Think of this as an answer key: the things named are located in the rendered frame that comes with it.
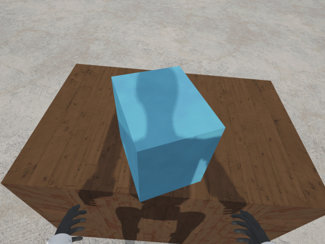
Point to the left robot forearm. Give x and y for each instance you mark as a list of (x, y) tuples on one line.
[(61, 238)]

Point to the robot left hand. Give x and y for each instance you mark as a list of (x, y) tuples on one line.
[(68, 222)]

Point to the carton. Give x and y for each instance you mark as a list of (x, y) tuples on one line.
[(168, 130)]

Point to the pedestal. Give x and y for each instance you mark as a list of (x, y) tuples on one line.
[(75, 156)]

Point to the robot right hand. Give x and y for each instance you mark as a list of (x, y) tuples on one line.
[(254, 230)]

